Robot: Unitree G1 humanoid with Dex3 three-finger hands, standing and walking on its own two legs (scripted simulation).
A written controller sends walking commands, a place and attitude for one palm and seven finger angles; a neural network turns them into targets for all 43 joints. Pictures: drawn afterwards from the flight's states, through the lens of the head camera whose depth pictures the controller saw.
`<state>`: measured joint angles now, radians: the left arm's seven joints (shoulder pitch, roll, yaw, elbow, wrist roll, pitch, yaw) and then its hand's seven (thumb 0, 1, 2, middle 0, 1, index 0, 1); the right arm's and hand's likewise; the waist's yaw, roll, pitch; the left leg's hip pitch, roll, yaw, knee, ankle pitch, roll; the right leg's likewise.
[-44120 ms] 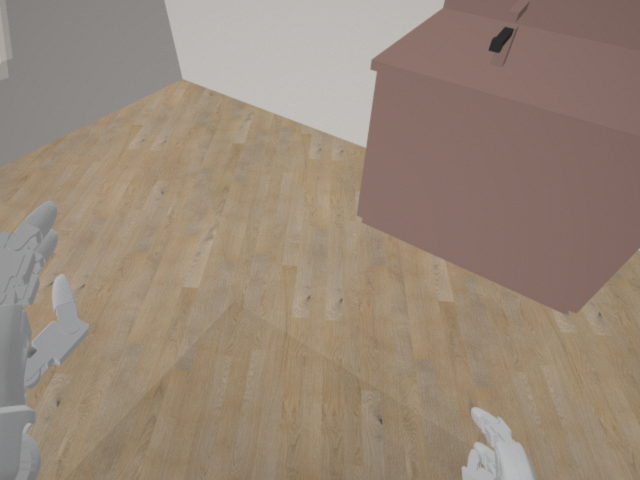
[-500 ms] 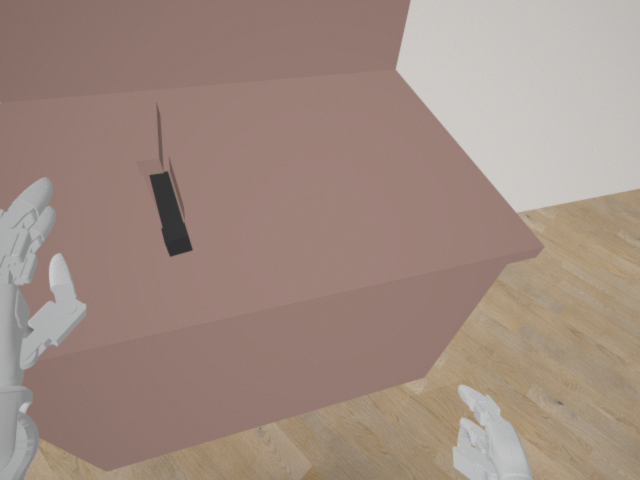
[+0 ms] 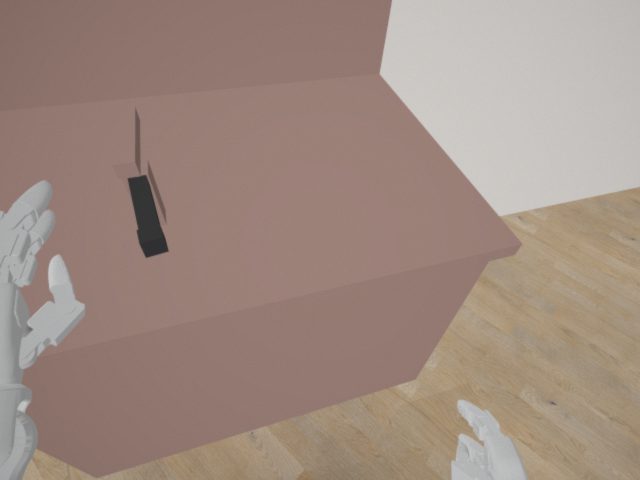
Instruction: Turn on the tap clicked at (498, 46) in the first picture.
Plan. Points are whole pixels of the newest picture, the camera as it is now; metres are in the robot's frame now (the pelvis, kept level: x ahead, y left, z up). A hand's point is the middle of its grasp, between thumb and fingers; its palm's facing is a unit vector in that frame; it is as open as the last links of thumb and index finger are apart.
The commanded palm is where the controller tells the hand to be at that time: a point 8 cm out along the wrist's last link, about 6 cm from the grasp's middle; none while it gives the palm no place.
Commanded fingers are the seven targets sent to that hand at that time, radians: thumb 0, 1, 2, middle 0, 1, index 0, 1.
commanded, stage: shuffle to correct the standing spot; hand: left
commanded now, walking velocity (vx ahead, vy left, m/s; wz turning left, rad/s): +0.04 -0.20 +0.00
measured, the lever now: (152, 240) +0.36 +0.25 +0.09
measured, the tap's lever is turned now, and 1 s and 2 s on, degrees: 8 8 8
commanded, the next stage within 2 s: come to a stop and stand still in 0.28 s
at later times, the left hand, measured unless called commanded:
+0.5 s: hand (149, 294) +0.25 +0.19 +0.16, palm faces +0.36 -0.85 -0.39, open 7.4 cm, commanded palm +0.18 +0.23 +0.18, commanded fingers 0.00 0.90 0.90 -0.20 -0.30 -0.20 -0.30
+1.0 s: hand (97, 308) +0.23 +0.24 +0.15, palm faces +0.36 -0.86 -0.37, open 7.4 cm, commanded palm +0.16 +0.28 +0.18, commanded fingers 0.00 0.90 0.90 -0.20 -0.30 -0.20 -0.30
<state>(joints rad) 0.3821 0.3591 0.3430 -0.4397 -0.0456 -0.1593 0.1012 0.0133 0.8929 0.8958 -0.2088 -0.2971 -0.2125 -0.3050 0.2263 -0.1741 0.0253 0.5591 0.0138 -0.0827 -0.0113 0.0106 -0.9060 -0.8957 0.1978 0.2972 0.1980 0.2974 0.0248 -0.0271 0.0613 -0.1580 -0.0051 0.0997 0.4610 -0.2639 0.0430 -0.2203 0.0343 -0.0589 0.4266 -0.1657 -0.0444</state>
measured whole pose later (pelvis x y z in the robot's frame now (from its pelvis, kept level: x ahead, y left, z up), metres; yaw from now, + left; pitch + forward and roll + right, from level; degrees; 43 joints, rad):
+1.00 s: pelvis +0.00 +0.00 +0.00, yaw +0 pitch -1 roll +0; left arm 0.41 0.36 0.32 -0.39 -0.08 -0.22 0.11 0.01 0.89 0.90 -0.21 -0.30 -0.21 -0.30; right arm 0.24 -0.22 0.04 0.58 0.01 -0.14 0.03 0.01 -0.91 -0.90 0.20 0.30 0.20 0.30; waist 0.02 0.00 0.06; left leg -0.20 -0.01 0.06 0.49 -0.28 0.03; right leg -0.27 0.04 -0.06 0.46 -0.19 -0.05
